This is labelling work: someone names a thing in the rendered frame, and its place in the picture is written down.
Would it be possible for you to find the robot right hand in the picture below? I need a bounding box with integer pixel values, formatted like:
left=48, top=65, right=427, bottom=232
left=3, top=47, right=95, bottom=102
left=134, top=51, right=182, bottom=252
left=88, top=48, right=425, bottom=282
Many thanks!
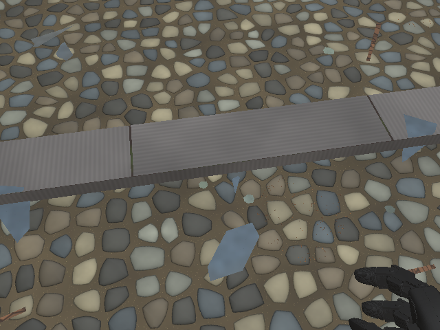
left=349, top=265, right=440, bottom=330

